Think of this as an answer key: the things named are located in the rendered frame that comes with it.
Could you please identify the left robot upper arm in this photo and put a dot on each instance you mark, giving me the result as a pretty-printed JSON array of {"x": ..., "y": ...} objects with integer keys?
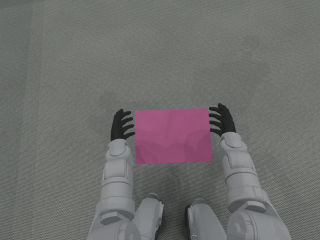
[{"x": 120, "y": 230}]

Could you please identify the right robot shin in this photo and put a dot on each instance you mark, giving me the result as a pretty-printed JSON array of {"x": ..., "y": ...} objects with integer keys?
[{"x": 193, "y": 235}]

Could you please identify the left robot forearm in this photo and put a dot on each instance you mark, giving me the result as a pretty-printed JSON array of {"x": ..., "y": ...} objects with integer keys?
[{"x": 116, "y": 198}]

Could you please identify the robot left foot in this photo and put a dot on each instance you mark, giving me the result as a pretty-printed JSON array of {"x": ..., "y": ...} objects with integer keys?
[{"x": 157, "y": 232}]

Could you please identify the right robot forearm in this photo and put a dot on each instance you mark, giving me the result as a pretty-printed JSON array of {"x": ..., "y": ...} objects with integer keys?
[{"x": 241, "y": 179}]

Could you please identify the carton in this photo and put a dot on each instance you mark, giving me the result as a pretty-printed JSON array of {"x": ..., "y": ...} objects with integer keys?
[{"x": 172, "y": 136}]

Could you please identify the left robot hand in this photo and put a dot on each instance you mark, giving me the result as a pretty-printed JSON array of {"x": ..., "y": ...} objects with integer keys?
[{"x": 117, "y": 132}]

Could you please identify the right robot upper arm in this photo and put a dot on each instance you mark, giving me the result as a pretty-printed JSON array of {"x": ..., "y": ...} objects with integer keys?
[{"x": 245, "y": 224}]

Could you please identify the right robot hand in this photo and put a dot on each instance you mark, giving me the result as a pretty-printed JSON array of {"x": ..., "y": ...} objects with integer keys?
[{"x": 226, "y": 123}]

